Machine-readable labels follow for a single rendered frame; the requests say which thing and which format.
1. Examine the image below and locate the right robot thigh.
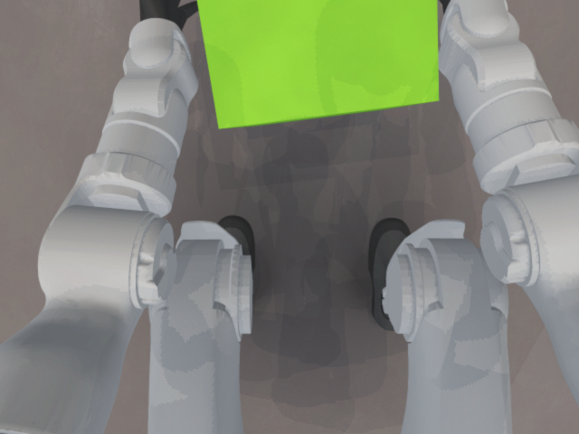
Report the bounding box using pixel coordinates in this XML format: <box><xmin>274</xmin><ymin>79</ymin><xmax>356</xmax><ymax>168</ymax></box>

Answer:
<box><xmin>389</xmin><ymin>238</ymin><xmax>512</xmax><ymax>434</ymax></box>

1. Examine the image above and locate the left robot upper arm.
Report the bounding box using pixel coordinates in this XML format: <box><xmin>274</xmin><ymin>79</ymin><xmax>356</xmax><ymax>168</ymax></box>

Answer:
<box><xmin>0</xmin><ymin>205</ymin><xmax>177</xmax><ymax>434</ymax></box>

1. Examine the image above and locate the robot right forearm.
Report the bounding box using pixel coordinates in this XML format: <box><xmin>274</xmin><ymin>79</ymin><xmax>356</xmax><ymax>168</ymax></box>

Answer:
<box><xmin>438</xmin><ymin>0</ymin><xmax>579</xmax><ymax>194</ymax></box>

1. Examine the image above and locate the robot left foot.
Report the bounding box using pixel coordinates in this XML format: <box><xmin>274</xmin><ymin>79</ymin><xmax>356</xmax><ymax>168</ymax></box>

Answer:
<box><xmin>218</xmin><ymin>215</ymin><xmax>255</xmax><ymax>273</ymax></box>

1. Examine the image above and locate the right robot upper arm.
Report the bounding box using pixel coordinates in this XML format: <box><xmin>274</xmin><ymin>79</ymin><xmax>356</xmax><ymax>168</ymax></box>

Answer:
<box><xmin>479</xmin><ymin>174</ymin><xmax>579</xmax><ymax>407</ymax></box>

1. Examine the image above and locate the robot left forearm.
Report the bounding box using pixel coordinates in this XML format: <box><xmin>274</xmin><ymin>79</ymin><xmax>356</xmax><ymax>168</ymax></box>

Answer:
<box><xmin>38</xmin><ymin>18</ymin><xmax>198</xmax><ymax>292</ymax></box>

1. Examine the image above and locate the carton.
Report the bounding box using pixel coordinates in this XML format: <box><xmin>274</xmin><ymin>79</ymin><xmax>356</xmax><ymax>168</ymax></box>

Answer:
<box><xmin>197</xmin><ymin>0</ymin><xmax>439</xmax><ymax>129</ymax></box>

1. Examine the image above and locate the left robot hand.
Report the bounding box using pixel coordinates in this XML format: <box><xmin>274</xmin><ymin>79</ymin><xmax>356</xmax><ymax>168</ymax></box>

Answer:
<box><xmin>139</xmin><ymin>0</ymin><xmax>199</xmax><ymax>31</ymax></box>

